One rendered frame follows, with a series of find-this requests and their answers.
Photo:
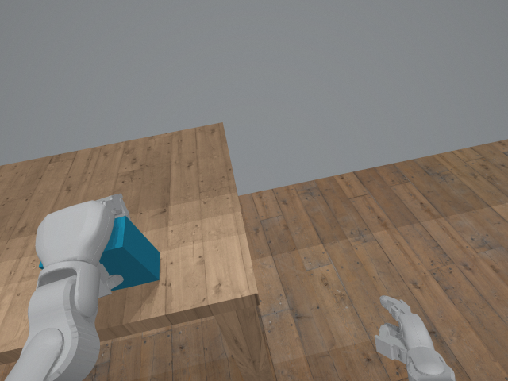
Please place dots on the robot left forearm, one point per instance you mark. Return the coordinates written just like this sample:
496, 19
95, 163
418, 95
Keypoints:
63, 344

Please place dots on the right robot hand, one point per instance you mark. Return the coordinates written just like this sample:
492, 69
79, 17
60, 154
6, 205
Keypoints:
393, 341

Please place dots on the sponge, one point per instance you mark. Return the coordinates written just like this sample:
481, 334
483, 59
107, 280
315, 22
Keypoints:
129, 254

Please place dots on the robot right forearm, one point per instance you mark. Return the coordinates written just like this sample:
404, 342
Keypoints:
425, 364

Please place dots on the left robot hand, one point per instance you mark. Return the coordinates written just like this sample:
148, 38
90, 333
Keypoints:
81, 232

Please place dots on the table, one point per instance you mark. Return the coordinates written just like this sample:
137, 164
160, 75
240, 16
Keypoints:
181, 194

